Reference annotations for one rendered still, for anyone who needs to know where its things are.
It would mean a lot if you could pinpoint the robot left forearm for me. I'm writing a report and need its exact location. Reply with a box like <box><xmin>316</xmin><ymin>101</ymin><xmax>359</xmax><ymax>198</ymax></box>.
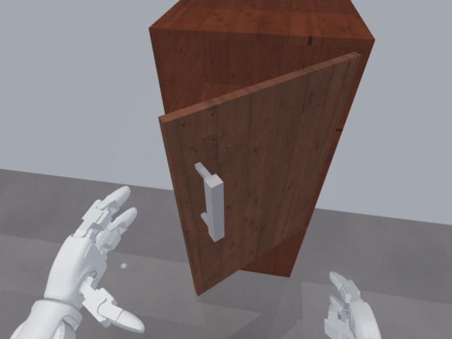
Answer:
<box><xmin>10</xmin><ymin>298</ymin><xmax>83</xmax><ymax>339</ymax></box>

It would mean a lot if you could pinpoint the robot left hand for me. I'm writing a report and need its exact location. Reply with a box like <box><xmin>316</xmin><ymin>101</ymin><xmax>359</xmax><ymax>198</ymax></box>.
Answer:
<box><xmin>44</xmin><ymin>186</ymin><xmax>145</xmax><ymax>333</ymax></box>

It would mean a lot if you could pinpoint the handle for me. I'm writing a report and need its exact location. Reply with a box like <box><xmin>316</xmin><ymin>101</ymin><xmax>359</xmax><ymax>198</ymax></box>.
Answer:
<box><xmin>195</xmin><ymin>162</ymin><xmax>225</xmax><ymax>242</ymax></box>

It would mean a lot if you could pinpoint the robot right hand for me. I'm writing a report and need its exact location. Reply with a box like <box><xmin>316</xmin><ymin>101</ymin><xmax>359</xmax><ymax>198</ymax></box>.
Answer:
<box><xmin>324</xmin><ymin>271</ymin><xmax>381</xmax><ymax>339</ymax></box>

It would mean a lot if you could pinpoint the cupboard door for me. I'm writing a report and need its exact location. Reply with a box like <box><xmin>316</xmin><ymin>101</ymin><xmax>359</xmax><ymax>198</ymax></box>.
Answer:
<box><xmin>158</xmin><ymin>52</ymin><xmax>361</xmax><ymax>296</ymax></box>

